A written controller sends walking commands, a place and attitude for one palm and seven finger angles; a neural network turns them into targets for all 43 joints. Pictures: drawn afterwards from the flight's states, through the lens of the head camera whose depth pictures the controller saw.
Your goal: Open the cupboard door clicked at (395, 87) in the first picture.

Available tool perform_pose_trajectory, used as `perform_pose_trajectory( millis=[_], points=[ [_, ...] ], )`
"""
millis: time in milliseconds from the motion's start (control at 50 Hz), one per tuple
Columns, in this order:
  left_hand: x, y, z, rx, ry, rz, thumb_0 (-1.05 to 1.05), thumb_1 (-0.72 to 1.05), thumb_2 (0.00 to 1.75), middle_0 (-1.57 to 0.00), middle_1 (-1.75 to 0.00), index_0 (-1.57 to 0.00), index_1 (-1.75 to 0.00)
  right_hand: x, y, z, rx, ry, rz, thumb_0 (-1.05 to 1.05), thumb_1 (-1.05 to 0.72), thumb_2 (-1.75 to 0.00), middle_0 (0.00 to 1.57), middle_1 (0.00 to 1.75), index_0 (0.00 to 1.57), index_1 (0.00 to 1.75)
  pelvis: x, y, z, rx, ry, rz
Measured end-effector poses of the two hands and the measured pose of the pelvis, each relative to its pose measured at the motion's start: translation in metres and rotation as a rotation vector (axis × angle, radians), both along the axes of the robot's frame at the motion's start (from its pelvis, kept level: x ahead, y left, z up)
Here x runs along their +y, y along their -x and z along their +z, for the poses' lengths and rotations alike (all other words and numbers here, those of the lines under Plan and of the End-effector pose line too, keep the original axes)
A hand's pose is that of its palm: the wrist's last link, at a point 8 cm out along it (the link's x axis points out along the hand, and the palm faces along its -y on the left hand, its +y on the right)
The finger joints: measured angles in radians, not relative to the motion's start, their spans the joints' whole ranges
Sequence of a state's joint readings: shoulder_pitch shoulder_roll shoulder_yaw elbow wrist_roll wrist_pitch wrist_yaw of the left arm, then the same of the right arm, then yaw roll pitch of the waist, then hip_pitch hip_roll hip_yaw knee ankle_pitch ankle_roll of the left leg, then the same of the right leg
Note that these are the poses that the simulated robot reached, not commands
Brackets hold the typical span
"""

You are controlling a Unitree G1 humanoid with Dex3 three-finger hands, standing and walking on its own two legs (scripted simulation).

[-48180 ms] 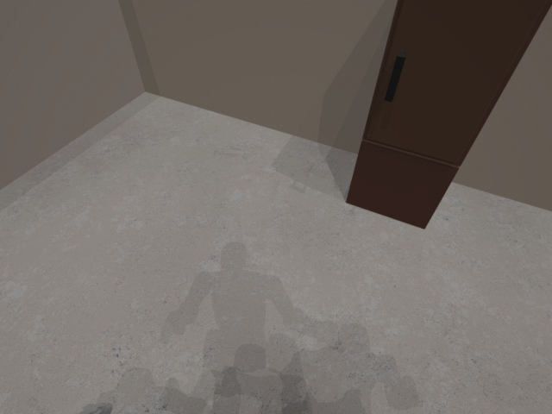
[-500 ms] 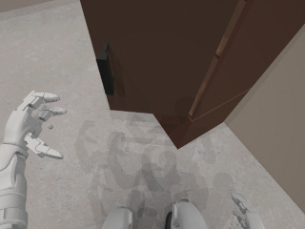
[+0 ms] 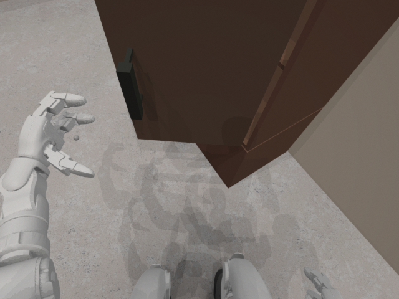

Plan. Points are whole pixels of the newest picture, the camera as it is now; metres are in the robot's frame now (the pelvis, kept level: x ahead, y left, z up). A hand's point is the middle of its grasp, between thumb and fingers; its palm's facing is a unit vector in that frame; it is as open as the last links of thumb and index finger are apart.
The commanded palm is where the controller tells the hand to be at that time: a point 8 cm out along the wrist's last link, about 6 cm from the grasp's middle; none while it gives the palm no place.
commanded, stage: move the hooked fingers beside the handle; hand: left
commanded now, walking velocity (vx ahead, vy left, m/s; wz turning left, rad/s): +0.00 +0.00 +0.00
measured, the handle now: (133, 86) +0.55 +0.15 +0.03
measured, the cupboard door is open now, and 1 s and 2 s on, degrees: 54 54 54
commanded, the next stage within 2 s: slide the fingers in behind the handle in 1.46 s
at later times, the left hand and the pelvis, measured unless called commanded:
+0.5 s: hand (95, 109) +0.48 +0.22 +0.04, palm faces -0.07 -1.00 +0.00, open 14.0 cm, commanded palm +0.47 +0.26 +0.04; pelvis -0.01 +0.00 -0.01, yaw -1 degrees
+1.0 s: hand (102, 100) +0.51 +0.21 +0.03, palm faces -0.07 -1.00 -0.01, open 14.0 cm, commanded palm +0.49 +0.25 +0.04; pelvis +0.01 +0.01 -0.01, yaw -2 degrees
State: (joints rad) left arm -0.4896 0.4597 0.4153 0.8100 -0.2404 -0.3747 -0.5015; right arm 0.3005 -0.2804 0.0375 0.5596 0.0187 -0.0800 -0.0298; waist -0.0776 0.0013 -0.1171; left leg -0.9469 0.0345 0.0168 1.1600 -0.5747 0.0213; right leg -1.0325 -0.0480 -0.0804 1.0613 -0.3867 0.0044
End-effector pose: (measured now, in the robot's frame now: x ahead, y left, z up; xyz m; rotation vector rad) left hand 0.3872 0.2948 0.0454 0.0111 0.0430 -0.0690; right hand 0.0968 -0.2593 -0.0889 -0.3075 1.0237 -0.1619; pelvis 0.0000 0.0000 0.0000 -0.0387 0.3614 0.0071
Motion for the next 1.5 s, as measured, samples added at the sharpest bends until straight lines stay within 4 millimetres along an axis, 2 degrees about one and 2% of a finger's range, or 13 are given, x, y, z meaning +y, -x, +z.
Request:
perform_pose_trajectory(
  millis=[240, 540, 720, 800, 940, 1280, 1500],
  points=[
    [-0.006, -0.03, -0.002, 0.001, 0.005, 0.0, -0.01, -0.5, 0.3, -0.3, -1.2, -0.3, -1.2, -0.003, 0.03, -0.01, 0.114, 0.009, -0.037, 0.0, -0.91, -0.9, 0.21, 0.3, 0.2, 0.3, 0.001, 0.003, -0.005, 0.025, 0.003, -0.002],
    [-0.022, -0.078, -0.004, 0.004, 0.003, -0.002, -0.01, -0.5, 0.3, -0.3, -1.2, -0.3, -1.2, -0.006, 0.073, -0.015, 0.246, 0.028, -0.094, 0.0, -0.91, -0.9, 0.21, 0.3, 0.2, 0.3, 0.002, 0.007, -0.012, 0.066, 0.01, -0.007],
    [-0.024, -0.106, -0.008, 0.009, 0.002, -0.005, -0.01, -0.5, 0.3, -0.3, -1.2, -0.3, -1.2, -0.004, 0.093, -0.017, 0.322, 0.03, -0.125, 0.0, -0.91, -0.9, 0.21, 0.3, 0.2, 0.3, 0.003, 0.006, -0.017, 0.1, 0.018, -0.013],
    [-0.025, -0.111, -0.01, 0.007, 0.0, -0.007, -0.01, -0.5, 0.3, -0.3, -1.2, -0.29, -1.2, -0.001, 0.099, -0.017, 0.347, 0.022, -0.142, 0.0, -0.91, -0.9, 0.21, 0.3, 0.2, 0.3, 0.004, 0.004, -0.017, 0.112, 0.018, -0.021],
    [-0.025, -0.107, -0.015, 0.014, -0.004, -0.006, -0.01, -0.5, 0.3, -0.3, -1.2, -0.29, -1.2, 0.005, 0.096, -0.014, 0.364, 0.002, -0.153, 0.0, -0.91, -0.9, 0.21, 0.3, 0.2, 0.3, 0.007, -0.003, -0.013, 0.111, 0.02, -0.026],
    [-0.033, -0.098, -0.009, 0.013, 0.0, -0.01, -0.01, -0.5, 0.3, -0.3, -1.2, -0.3, -1.2, 0.003, 0.055, -0.012, 0.276, 0.006, -0.1, 0.0, -0.91, -0.9, 0.21, 0.3, 0.2, 0.3, 0.006, -0.009, -0.007, 0.083, 0.022, -0.008],
    [-0.029, -0.094, -0.012, 0.0, -0.015, 0.003, -0.01, -0.5, 0.3, -0.3, -1.2, -0.3, -1.2, 0.001, 0.061, -0.017, 0.286, 0.004, -0.106, 0.0, -0.91, -0.9, 0.2, 0.3, 0.2, 0.3, 0.003, -0.004, -0.011, 0.087, 0.019, -0.011]
  ],
)
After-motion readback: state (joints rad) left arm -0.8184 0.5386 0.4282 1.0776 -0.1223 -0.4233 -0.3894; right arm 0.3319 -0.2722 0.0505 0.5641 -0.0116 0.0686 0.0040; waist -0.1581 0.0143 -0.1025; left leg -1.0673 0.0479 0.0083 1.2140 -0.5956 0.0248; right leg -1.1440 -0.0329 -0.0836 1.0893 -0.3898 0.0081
